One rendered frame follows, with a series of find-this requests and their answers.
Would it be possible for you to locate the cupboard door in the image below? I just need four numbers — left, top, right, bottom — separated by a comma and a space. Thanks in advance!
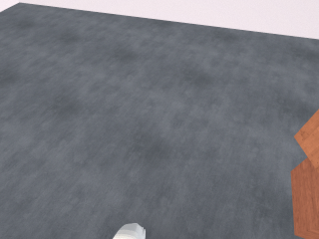
294, 110, 319, 173

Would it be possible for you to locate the robot left thigh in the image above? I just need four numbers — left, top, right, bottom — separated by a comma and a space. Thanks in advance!
113, 223, 146, 239

